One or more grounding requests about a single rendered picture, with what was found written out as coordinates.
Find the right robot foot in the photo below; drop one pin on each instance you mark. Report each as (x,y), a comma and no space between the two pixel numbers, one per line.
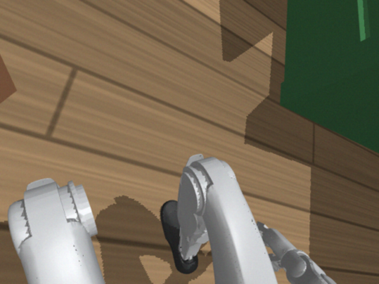
(171,228)

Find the armchair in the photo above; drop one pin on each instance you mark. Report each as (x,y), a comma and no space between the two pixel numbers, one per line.
(332,66)

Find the right robot arm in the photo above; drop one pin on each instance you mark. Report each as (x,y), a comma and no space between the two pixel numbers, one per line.
(301,269)

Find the right robot hand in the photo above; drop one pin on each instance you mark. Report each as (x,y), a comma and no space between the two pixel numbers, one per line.
(277,242)

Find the carton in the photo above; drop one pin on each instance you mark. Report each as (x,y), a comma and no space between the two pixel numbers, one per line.
(7,87)

